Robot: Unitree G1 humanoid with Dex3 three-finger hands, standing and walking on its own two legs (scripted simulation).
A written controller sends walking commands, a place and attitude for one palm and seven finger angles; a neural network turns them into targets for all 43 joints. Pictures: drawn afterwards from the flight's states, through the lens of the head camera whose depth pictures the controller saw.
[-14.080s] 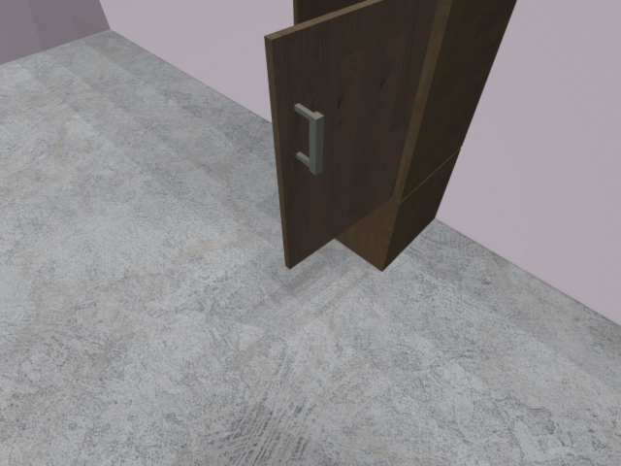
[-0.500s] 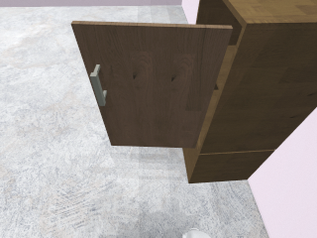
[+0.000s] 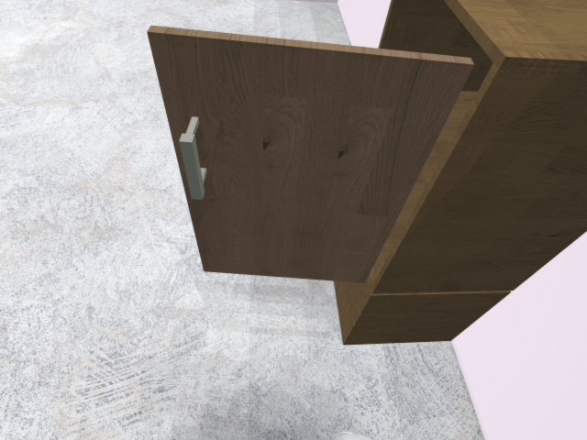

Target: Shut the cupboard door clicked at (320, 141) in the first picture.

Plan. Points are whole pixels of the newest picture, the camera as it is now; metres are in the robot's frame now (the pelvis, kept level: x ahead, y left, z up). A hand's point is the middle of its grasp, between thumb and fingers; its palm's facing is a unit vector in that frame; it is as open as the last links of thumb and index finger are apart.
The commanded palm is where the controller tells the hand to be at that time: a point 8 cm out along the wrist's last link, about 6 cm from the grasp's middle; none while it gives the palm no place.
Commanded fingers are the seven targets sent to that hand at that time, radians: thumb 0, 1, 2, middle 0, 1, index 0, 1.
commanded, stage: come to a stop and stand still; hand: left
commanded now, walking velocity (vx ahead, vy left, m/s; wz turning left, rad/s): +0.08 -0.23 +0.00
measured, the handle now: (195, 160) +0.50 +0.19 +0.08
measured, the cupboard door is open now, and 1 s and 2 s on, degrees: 84 84 84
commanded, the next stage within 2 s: none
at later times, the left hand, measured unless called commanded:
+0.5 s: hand out of the picture +0.03 +0.13 -0.16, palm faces -0.02 -0.98 -0.22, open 7.4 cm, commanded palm none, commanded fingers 0.00 0.90 0.90 -0.20 -0.30 -0.20 -0.30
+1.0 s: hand out of the picture -0.03 +0.06 -0.16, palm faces +0.04 -0.98 -0.18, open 7.3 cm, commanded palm none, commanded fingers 0.00 0.90 0.90 -0.20 -0.30 -0.20 -0.30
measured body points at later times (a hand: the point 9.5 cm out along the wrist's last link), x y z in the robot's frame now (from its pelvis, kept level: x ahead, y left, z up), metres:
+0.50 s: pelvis -0.03 -0.05 +0.01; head +0.00 -0.06 +0.45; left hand +0.03 +0.18 -0.15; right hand -0.06 -0.29 -0.16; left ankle +0.01 +0.09 -0.73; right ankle -0.07 -0.17 -0.73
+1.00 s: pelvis -0.01 -0.10 +0.01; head +0.00 -0.11 +0.46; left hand -0.03 +0.12 -0.15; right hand -0.02 -0.31 -0.16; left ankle -0.01 +0.07 -0.73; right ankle -0.07 -0.18 -0.73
